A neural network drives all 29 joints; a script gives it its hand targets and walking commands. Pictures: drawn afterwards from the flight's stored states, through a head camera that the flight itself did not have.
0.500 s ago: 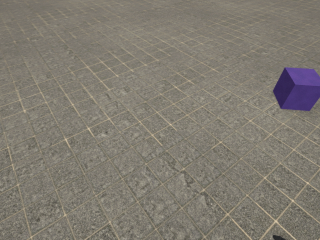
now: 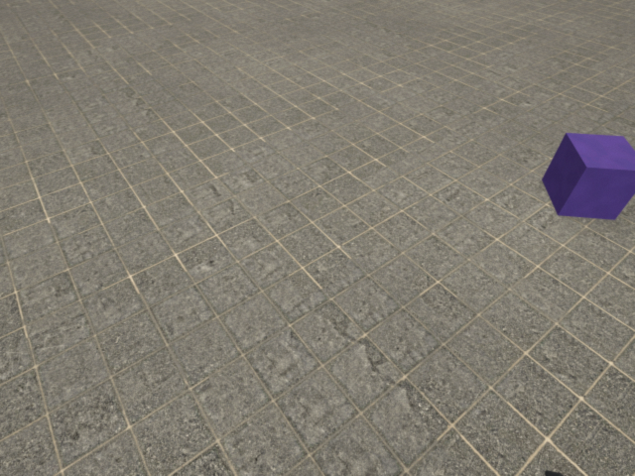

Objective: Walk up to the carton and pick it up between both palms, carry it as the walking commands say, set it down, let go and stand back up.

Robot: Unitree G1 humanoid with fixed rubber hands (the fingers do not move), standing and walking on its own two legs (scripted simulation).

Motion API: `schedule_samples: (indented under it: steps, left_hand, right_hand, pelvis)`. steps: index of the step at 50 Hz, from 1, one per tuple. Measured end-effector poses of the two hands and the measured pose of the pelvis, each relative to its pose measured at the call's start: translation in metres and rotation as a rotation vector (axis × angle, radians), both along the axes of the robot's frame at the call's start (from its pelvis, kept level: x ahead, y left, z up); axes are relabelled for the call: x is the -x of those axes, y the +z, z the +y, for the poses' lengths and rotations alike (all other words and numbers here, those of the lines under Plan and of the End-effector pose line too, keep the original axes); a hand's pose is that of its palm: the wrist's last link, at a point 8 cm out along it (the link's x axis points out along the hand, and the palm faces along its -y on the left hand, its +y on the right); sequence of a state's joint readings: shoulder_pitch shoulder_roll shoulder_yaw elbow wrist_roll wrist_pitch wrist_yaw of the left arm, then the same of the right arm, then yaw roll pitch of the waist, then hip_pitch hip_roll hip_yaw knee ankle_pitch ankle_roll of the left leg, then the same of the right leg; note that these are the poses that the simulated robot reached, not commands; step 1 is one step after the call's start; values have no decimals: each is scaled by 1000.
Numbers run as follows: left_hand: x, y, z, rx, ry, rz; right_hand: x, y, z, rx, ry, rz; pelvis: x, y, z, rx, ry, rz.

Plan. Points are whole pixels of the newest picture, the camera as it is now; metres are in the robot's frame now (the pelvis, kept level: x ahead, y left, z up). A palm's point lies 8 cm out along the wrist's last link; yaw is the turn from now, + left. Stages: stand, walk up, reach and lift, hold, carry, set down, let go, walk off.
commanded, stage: stand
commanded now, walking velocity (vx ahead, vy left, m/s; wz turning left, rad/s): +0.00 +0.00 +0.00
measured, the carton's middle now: (590, 176) +1.50 -1.33 -0.64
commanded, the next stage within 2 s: walk up in 0.24 s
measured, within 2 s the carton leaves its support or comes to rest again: neither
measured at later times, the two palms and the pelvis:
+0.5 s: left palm out of the picture +0.11 +0.30 -0.10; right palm out of the picture +0.09 -0.32 -0.11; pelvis +0.00 +0.00 +0.00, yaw -2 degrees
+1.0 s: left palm out of the picture +0.15 +0.20 -0.13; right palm out of the picture +0.15 -0.37 -0.10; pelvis +0.08 -0.07 +0.00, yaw -19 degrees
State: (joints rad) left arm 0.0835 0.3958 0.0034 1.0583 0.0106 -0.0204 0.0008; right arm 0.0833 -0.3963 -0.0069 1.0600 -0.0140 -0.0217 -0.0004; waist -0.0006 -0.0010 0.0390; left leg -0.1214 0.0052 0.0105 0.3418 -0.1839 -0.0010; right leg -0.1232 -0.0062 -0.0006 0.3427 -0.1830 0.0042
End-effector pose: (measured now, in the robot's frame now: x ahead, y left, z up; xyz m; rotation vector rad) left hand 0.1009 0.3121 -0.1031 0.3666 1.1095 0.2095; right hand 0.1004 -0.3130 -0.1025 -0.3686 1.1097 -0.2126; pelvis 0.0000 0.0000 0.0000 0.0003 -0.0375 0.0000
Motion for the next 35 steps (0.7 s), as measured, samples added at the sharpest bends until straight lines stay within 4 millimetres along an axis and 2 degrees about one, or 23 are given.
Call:
schedule_samples:
  steps: [21,23,27,31,35]
  left_hand:
    - [-5,0,1,-2,3,3]
    - [-9,0,-1,22,12,1]
    - [-14,-5,-22,48,-19,18]
    - [-18,-17,-59,76,-73,65]
    - [-24,-29,-95,91,-127,58]
  right_hand:
    - [-5,1,-1,3,-4,5]
    - [1,0,-4,26,-32,16]
    - [14,-10,-7,-3,-91,17]
    - [24,-26,-9,-65,-134,-11]
    - [39,-47,-26,-94,-171,-7]
  pelvis:
    - [-6,1,1,0,1,3]
    - [-5,-1,-1,6,-16,12]
    - [1,-5,-10,19,-71,15]
    - [3,-13,-26,14,-140,13]
    - [2,-27,-47,11,-185,24]
